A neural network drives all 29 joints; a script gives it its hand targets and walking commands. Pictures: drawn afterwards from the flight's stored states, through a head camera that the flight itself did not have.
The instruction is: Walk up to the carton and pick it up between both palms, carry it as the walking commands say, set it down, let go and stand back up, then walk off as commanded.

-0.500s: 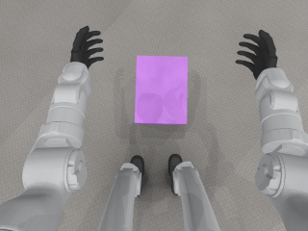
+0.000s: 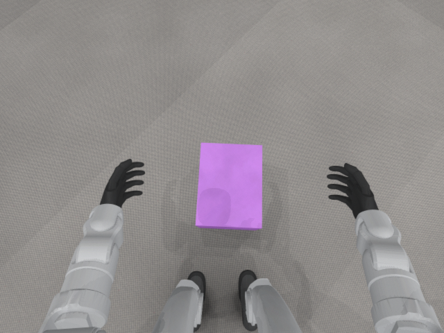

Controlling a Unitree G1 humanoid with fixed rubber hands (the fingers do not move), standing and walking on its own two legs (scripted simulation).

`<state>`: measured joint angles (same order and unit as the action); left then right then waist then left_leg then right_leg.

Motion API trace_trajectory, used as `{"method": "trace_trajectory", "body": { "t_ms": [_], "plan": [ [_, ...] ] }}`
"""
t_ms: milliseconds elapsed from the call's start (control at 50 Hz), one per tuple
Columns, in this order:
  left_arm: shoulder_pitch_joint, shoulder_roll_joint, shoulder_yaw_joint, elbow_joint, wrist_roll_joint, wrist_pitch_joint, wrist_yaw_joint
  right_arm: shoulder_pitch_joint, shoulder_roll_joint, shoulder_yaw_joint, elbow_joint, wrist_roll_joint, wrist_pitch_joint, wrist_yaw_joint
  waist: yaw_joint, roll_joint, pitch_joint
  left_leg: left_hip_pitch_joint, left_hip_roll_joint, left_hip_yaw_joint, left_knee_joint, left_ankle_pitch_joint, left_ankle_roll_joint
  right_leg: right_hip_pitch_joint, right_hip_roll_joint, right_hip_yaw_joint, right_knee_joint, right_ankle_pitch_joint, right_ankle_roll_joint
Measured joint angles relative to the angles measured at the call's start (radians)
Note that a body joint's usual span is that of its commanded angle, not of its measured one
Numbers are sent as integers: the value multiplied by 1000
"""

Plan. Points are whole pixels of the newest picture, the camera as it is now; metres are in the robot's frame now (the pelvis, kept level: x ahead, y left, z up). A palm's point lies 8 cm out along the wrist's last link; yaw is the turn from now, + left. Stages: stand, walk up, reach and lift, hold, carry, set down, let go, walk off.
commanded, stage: let go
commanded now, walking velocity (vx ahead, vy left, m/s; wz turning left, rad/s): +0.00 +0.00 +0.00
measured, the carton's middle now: (229, 188) +0.46 -0.02 -0.63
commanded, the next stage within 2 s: stand in 0.86 s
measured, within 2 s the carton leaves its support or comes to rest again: neither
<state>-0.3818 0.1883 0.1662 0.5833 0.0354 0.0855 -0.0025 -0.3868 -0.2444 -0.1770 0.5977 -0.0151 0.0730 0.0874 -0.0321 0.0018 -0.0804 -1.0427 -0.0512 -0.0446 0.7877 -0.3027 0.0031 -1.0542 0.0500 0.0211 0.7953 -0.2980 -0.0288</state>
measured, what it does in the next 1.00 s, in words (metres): stands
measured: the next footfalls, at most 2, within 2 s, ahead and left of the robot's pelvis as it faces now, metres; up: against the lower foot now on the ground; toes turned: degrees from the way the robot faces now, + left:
none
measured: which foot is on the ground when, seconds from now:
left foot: down 0.00-1.00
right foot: down 0.00-1.00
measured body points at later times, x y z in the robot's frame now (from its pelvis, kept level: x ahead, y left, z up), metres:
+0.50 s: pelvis +0.03 +0.02 +0.05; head +0.06 +0.02 +0.50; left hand +0.20 +0.25 -0.03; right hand +0.20 -0.22 -0.03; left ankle +0.01 +0.11 -0.69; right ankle +0.02 -0.10 -0.69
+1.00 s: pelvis +0.03 +0.02 +0.05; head +0.03 +0.02 +0.50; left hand +0.19 +0.29 -0.04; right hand +0.19 -0.25 -0.03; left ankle +0.01 +0.11 -0.69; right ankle +0.02 -0.10 -0.69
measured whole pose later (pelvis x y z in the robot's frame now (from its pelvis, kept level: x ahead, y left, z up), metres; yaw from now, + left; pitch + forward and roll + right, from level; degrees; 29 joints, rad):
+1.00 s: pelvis +0.03 +0.02 +0.05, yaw -1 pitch -2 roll +0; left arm 0.22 0.28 0.05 0.60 0.04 0.07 0.00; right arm 0.21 -0.28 -0.04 0.57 -0.04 0.07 0.00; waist 0.00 0.01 0.03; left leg -0.17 -0.05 -0.03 0.52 -0.32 0.04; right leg -0.17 0.04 0.04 0.51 -0.30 -0.01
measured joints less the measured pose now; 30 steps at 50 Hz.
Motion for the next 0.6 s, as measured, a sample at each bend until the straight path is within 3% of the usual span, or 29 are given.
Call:
{"method": "trace_trajectory", "body": {
  "t_ms": [180, 340, 600],
  "plan": [
    [272, -18, -51, -17, -4, -63, -20, 294, 31, 68, -42, 15, -58, -14, 5, -7, 33, 358, 9, -5, -149, 13, 7, 365, 4, 5, -164, 21, 2],
    [512, 11, -105, -98, -37, -67, -39, 537, 42, 119, -129, 22, -50, -24, 15, -3, 98, 662, 10, 5, -263, 21, 20, 668, 0, 21, -283, 34, 8],
    [615, 24, -132, -165, -38, 39, -71, 608, 35, 138, -183, 5, 53, -9, 31, 9, 191, 937, -4, 8, -321, 20, 37, 944, -19, 20, -338, 28, 21]
  ]
}}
